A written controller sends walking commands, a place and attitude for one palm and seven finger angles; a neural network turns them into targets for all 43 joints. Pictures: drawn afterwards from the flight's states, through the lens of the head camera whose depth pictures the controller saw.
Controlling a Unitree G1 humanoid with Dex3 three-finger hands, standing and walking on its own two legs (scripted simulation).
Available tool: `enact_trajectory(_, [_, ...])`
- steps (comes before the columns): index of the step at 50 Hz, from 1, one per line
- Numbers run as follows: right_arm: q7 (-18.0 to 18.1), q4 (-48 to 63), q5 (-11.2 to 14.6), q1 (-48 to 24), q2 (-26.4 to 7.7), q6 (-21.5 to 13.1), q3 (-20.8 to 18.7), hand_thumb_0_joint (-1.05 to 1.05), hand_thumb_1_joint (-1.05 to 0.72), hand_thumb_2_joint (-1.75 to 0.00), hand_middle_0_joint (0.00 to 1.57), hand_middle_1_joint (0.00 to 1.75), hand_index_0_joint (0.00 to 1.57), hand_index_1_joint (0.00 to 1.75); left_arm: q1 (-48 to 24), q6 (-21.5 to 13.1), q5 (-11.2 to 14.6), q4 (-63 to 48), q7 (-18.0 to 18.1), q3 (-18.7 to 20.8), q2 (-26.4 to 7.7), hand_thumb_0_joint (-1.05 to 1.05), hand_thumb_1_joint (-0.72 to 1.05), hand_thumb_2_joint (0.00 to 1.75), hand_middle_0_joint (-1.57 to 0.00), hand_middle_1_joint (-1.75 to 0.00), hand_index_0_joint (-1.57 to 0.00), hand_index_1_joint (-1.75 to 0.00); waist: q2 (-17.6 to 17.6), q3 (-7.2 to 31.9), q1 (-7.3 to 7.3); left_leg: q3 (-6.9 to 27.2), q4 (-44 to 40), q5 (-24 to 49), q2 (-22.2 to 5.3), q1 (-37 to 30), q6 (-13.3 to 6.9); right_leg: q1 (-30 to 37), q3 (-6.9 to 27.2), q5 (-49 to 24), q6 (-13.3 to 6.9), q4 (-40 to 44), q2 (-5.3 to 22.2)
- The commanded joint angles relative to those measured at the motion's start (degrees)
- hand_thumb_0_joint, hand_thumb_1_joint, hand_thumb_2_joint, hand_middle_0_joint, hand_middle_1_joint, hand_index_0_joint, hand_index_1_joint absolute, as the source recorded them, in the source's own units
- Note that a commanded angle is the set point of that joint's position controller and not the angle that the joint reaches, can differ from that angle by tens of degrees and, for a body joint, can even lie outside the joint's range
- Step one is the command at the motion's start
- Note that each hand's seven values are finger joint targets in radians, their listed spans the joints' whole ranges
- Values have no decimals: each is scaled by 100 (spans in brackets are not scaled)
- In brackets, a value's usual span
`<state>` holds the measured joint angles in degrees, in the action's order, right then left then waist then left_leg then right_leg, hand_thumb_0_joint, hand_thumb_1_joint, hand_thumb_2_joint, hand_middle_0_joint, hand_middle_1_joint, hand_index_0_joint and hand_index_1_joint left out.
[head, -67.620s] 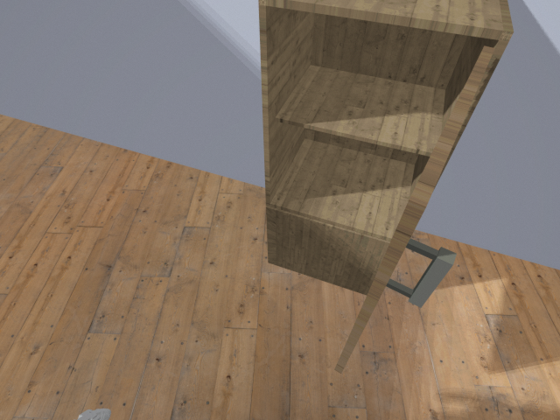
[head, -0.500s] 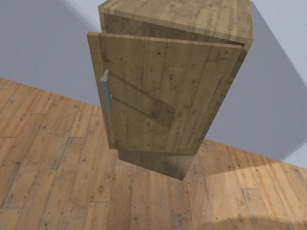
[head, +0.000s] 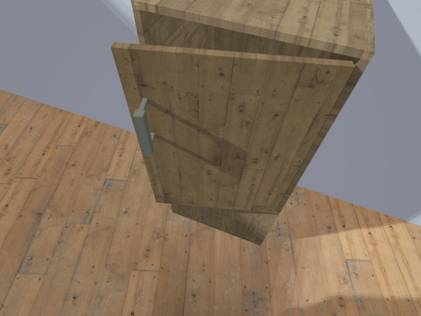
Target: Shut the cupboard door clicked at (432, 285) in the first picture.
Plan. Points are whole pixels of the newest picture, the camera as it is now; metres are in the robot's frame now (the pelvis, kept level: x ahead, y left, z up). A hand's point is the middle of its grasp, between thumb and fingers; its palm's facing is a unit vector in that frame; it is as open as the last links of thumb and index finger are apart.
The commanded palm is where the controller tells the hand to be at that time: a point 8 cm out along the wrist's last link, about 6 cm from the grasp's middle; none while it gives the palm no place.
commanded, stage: come to a stop and stand still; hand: left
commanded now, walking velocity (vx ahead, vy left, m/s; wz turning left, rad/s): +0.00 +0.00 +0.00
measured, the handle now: (146, 127) +0.47 +0.18 +0.05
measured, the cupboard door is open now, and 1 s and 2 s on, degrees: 16 16 16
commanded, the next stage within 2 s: look again from close up in 1.32 s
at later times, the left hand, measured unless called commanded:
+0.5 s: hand out of the picture +0.01 +0.21 -0.16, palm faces -0.03 -0.96 -0.27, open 7.4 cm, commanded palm none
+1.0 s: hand out of the picture -0.01 +0.16 -0.16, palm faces -0.03 -0.98 -0.21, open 7.4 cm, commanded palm none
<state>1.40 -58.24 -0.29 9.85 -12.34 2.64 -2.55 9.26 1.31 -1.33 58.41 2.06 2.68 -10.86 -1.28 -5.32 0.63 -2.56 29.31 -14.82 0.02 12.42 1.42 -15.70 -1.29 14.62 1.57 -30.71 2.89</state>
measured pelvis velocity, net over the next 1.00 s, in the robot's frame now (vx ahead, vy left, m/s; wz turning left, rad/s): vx -0.02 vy -0.02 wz -0.03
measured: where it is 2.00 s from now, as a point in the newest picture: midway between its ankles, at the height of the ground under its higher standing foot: outside the picture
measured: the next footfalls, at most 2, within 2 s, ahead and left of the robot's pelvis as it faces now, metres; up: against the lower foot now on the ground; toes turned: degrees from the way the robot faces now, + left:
none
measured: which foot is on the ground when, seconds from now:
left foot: down 0.00-1.00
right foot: down 0.00-1.00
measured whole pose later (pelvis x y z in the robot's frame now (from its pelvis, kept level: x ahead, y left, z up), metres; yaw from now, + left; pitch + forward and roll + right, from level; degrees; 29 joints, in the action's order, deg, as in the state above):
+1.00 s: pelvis -0.02 -0.02 +0.01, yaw -2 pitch -1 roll +1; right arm 1.1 -63.2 -0.5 17.3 -8.6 -0.4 0.1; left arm 16.0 -0.7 -0.8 62.7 1.8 -0.9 -8.7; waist 0.5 -2.0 -0.3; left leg -4.1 24.3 -12.5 -1.2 10.4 0.3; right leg -12.9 0.3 12.3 0.3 -26.5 1.2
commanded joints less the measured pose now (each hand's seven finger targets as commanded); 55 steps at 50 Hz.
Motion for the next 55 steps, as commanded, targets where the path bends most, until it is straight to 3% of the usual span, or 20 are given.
enact_trajectory(1, [19,233,-100,231,-811,-160,-102,0,-90,-90,20,30,20,30,231,111,26,-274,53,86,-500,0,90,90,-20,-30,-20,-30,1074,579,12,1249,-1240,2490,-1622,105,-864,242,15,975,-90,-811,-104])
enact_trajectory(2, [59,251,-116,177,-802,-186,-76,0,-90,-90,20,30,20,30,103,183,27,-272,37,79,-517,0,90,90,-20,-30,-20,-30,1245,324,-22,1369,-1420,2386,-1627,265,-991,46,164,1364,-98,-1324,-129])
enact_trajectory(3, [12,640,34,-412,-1105,-280,-161,0,-90,-90,20,30,20,30,1089,-18,99,-32,203,-80,-616,0,90,90,-20,-30,-20,-30,1857,817,295,817,17,3812,-1521,-142,-821,-173,509,730,-302,-1124,243])
enact_trajectory(4, [-49,886,7,-738,-900,-277,-73,0,-90,-90,20,30,20,30,1194,-159,47,-32,168,-74,-763,0,90,90,-20,-30,-20,-30,1424,508,430,380,376,3214,-1009,-101,-613,-161,107,-210,-262,-96,176])
enact_trajectory(5, [-41,937,-44,-48,-391,-280,-23,0,-90,-90,20,30,20,30,927,-276,4,-214,142,-84,-847,0,90,90,-20,-30,-20,-30,379,891,50,345,703,2263,-627,89,-292,157,920,-1768,-442,151,545])
enact_trajectory(6, [-36,887,-17,487,-345,-282,-13,0,-90,-90,20,30,20,30,575,-289,14,-313,106,-66,-978,0,90,90,-20,-30,-20,-30,14,1166,-234,156,406,1167,-423,-74,-132,233,985,-2218,-648,110,908])
enact_trajectory(7, [-58,894,-9,655,-346,-307,-33,0,-90,-90,20,30,20,30,319,-239,14,-472,60,-106,-1030,0,90,90,-20,-30,-20,-30,462,973,-338,286,-120,795,-358,-317,-129,-138,731,-1545,-599,-7,718])
enact_trajectory(8, [-61,907,-48,578,-509,-332,-66,0,-90,-90,20,30,20,30,272,-182,4,-550,55,-96,-959,0,90,90,-20,-30,-20,-30,804,881,-259,601,-324,1502,-627,-246,-259,-148,467,-892,-378,-223,259])
enact_trajectory(9, [-44,943,-57,494,-633,-355,-81,0,-90,-90,20,30,20,30,313,-146,1,-540,55,-115,-893,0,90,90,-20,-30,-20,-30,956,826,-159,705,-403,2342,-854,-206,-381,-63,147,-482,-253,-365,40])
enact_trajectory(10, [-20,986,-46,430,-699,-360,-81,0,-90,-90,20,30,20,30,425,-121,12,-527,63,-133,-784,0,90,90,-20,-30,-20,-30,691,687,-83,771,-447,2498,-952,-93,-483,-18,85,-100,-207,-319,-42])
enact_trajectory(12, [-16,1048,-46,339,-693,-360,-70,0,-90,-90,20,30,20,30,601,-101,20,-477,45,-162,-683,0,90,90,-20,-30,-20,-30,338,461,-18,731,-598,1379,-860,157,-490,18,214,-40,-226,-58,13])
enact_trajectory(15, [-62,1018,-62,344,-617,-336,-44,0,-90,-90,20,30,20,30,642,-102,1,-495,9,-166,-711,0,90,90,-20,-30,-20,-30,266,131,-45,741,-1003,-473,-662,542,-419,-42,407,75,-276,193,80])
enact_trajectory(18, [-90,958,-70,423,-606,-331,-64,0,-90,-90,20,30,20,30,711,-121,-11,-508,-1,-171,-704,0,90,90,-20,-30,-20,-30,123,58,-73,760,-1187,-1083,-608,579,-409,-155,477,268,-275,361,102])
enact_trajectory(23, [-102,762,-66,554,-588,-364,-25,0,-90,-90,20,30,20,30,795,-177,-1,-446,-17,-188,-692,0,90,90,-20,-30,-20,-30,-41,194,-96,660,-1185,-897,-556,359,-393,-188,577,316,-271,591,173])
enact_trajectory(32, [-69,262,-37,811,-434,-429,86,0,-90,-90,20,30,20,30,876,-243,44,-154,-12,-222,-624,0,90,90,-20,-30,-20,-30,19,264,-95,464,-1090,-142,-515,97,-322,11,629,-71,-287,814,288])
enact_trajectory(43, [-27,-222,-26,1018,-226,-431,154,0,-90,-90,20,30,20,30,931,-273,73,184,1,-237,-474,0,90,90,-20,-30,-20,-30,127,222,-82,338,-1049,185,-521,-40,-244,122,625,-193,-315,971,296])
enact_trajectory(55, [-1,-412,-21,1004,-75,-414,149,0,-90,-90,20,30,20,30,963,-300,62,289,19,-216,-373,0,90,90,-20,-30,-20,-30,-14,153,-82,275,-975,447,-522,-149,-210,173,619,-433,-325,1080,291])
